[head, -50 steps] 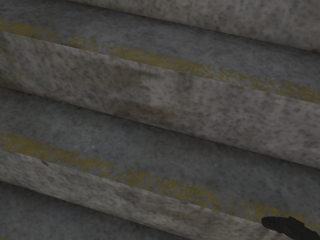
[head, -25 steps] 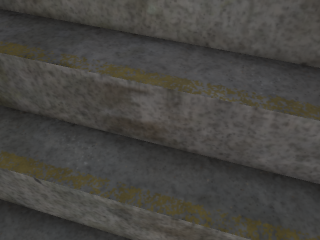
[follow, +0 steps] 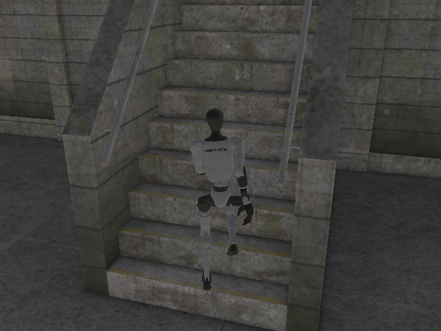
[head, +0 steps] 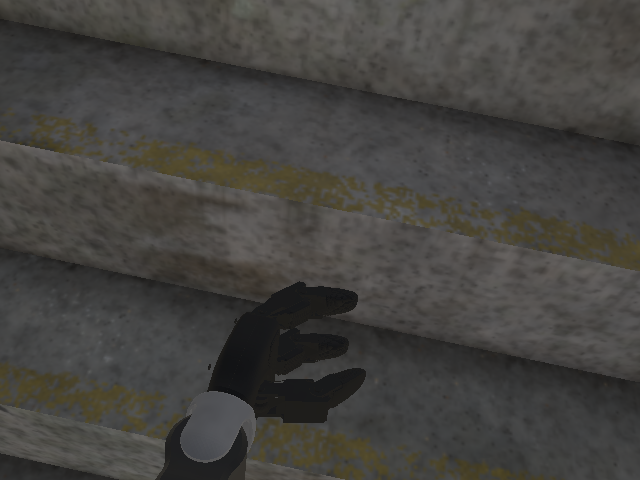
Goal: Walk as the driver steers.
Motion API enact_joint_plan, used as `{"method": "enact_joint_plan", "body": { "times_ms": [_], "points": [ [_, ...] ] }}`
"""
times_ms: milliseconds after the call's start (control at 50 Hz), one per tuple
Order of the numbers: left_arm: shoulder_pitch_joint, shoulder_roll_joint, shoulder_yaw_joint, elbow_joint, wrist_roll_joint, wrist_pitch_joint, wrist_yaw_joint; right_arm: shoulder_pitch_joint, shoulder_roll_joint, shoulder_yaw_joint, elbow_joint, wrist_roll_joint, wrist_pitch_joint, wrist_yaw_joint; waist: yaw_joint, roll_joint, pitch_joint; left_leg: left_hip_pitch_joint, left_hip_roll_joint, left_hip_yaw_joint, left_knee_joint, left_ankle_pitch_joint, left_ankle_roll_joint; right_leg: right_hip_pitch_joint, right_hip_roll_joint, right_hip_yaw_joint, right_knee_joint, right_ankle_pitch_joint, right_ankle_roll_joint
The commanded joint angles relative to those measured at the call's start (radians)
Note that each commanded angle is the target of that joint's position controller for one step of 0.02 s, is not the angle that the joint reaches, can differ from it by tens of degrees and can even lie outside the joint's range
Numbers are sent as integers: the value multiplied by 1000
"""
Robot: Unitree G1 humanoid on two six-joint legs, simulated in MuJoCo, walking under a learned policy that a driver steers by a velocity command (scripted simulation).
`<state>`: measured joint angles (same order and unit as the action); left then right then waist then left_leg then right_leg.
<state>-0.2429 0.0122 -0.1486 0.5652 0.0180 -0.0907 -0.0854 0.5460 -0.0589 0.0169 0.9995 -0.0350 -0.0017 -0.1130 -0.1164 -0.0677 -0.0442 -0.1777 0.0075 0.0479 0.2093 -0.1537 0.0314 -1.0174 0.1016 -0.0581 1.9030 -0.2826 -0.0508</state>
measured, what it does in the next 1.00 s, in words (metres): climbs: right foot, then left foot 0.24 m higher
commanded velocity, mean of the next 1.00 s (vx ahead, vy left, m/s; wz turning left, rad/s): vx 0.07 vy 0.00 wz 0.00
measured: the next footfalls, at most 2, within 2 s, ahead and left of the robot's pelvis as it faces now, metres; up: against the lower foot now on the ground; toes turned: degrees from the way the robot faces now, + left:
right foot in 0.14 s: -0.06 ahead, -0.05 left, +0.00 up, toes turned -13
left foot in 0.40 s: +0.13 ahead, +0.12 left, +0.24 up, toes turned -1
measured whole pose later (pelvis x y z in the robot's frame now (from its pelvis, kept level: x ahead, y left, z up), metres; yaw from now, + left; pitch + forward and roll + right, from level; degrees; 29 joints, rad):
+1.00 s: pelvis -0.07 +0.07 +0.03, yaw -3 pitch +1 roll +1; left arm 0.41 0.25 -0.02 0.65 0.05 0.09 0.01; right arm 0.11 -0.14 0.05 0.52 -0.03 -0.03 -0.11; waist 0.05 -0.02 -0.05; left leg -1.01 -0.05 0.13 1.50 -0.82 0.00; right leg -0.31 0.05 -0.12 0.96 -0.20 -0.14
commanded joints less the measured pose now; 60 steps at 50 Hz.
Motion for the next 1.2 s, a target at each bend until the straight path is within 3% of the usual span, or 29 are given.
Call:
{"method": "enact_joint_plan", "body": {
  "times_ms": [20,60,80,100,120,140,200,360,380,400,440,480,520,620,680,740,780,820,900,940,980,1020,1040,1060,1080,1100,1120,1140,1200],
  "points": [
    [-36,105,48,-99,24,-3,18,-46,-124,-15,-60,3,8,-1,176,152,-262,262,161,-9,235,1631,93,357,-57,21,-696,-105,-62],
    [250,214,98,6,-4,41,66,-111,-284,-70,-110,9,-15,10,247,268,-293,375,265,-220,438,1668,145,607,-147,272,-1372,-141,-105],
    [359,302,144,131,-24,49,55,-244,-314,-88,-193,36,-16,32,250,138,-285,409,180,-165,633,1175,78,763,-188,201,-1809,460,-113],
    [286,255,137,213,-21,68,56,-259,-222,-89,-264,18,-18,78,126,-55,-117,67,6,-135,939,-38,-8,876,-263,195,-1932,827,-111],
    [56,218,139,198,51,59,60,132,-134,-110,-83,71,19,104,-58,-187,-56,-683,-99,-207,1581,-472,-78,1162,-364,269,-1492,897,-207],
    [135,143,118,197,29,64,85,-96,-108,-81,-197,60,-39,91,63,-127,43,-867,-137,-227,1780,-548,-34,1095,-293,111,-1637,1070,-118],
    [365,242,174,334,35,69,99,-228,-30,-13,-288,57,-126,111,55,66,80,-1287,-128,-156,1817,-482,-15,1264,-309,42,-1500,1199,-74],
    [228,360,165,167,-2,171,141,-326,-104,37,-432,39,-6,58,9,-15,-107,-1118,-15,-41,1800,-162,-171,944,-288,-48,-1605,887,-133],
    [185,478,199,142,-9,148,122,-318,-89,73,-495,25,17,56,-37,-94,-132,-954,131,-18,1543,-147,-156,871,-496,122,-1798,582,-246],
    [343,461,207,162,-32,148,130,-458,-81,74,-506,24,31,37,92,-67,-111,-1030,128,-79,1544,-483,-117,1001,-567,207,-1823,562,-269],
    [499,420,201,201,-47,182,157,-554,-62,90,-495,25,43,44,165,57,1,-1200,107,-9,1506,-616,-87,1218,-501,140,-1765,480,-233],
    [641,478,226,237,-37,189,162,-620,-51,109,-540,6,31,63,198,91,7,-1244,117,11,1444,-517,-58,1313,-495,120,-1747,731,-171],
    [623,481,223,251,-7,201,170,-553,-5,118,-543,38,20,70,116,-15,-27,-1166,110,-26,1501,-600,-24,1261,-466,83,-1730,808,-166],
    [609,509,233,234,-13,199,156,-506,-32,115,-593,28,0,73,41,-14,-73,-976,80,-50,1361,-619,9,1172,-450,52,-1717,837,-161],
    [569,503,225,196,-19,194,143,-390,-88,79,-552,30,-20,69,-22,78,-247,-540,3,-96,1136,-391,56,1033,-343,-23,-1582,1057,-112],
    [532,425,194,161,13,183,96,-170,-222,-5,-449,7,6,24,-66,322,-355,-253,124,-521,908,-313,130,719,-167,-11,-1229,244,-130],
    [496,300,166,108,-17,172,67,-262,-235,3,-455,-53,-12,28,51,267,-362,-417,158,-736,688,-275,117,637,-7,175,-483,-279,-98],
    [565,223,139,58,22,183,76,-485,-161,13,-517,-27,-25,22,192,170,-140,-667,91,-513,749,-159,14,596,40,147,-308,-217,-30],
    [997,365,177,148,29,209,107,-677,-122,38,-583,0,-40,16,368,134,-20,-969,48,-182,866,-315,-47,787,66,-52,-266,-2,34],
    [1016,406,174,136,24,214,121,-681,-80,43,-597,-10,-75,9,336,183,-10,-1020,26,-164,1016,-423,-111,833,-80,55,-677,-94,-71],
    [977,338,158,167,46,211,103,-738,-75,36,-647,3,-65,1,293,138,113,-1012,-7,-64,1080,-385,-130,815,-136,-15,-1351,104,-144],
    [760,195,98,200,28,186,70,-568,-30,36,-693,83,-15,-18,93,22,106,-998,33,-114,1393,-610,-71,786,-244,105,-1718,393,-190],
    [532,161,77,164,8,171,78,-341,48,56,-620,94,29,-12,-63,-133,67,-862,-104,6,1847,-580,-77,696,-196,-7,-1787,344,-135],
    [487,178,81,99,60,127,73,-333,2,36,-605,54,38,10,-39,-1,25,-824,-226,-59,2192,-387,-134,555,-231,53,-1468,473,-93],
    [500,311,98,71,83,102,79,-336,4,26,-643,45,24,18,-56,-17,-26,-1057,-187,-285,2433,-304,-162,697,-384,269,-1355,567,-105],
    [390,504,155,-2,74,61,90,-105,-145,-7,-581,61,28,14,-117,1,-70,-1058,-83,-394,2273,-60,-148,704,-547,540,-1501,112,-207],
    [439,386,141,-46,33,59,111,-233,-271,-43,-545,42,29,27,17,176,1,-1040,-55,-332,2008,33,-187,775,-464,524,-1494,-27,-215],
    [589,303,119,-33,33,74,138,-492,-265,-45,-579,41,30,32,176,265,49,-1055,-87,-268,1842,31,-223,850,-415,487,-1445,150,-220],
    [869,297,133,26,50,87,218,-756,-164,-28,-652,72,52,50,314,96,25,-1076,-52,-147,1533,-67,-296,1068,-390,525,-1444,68,-210]
  ]
}}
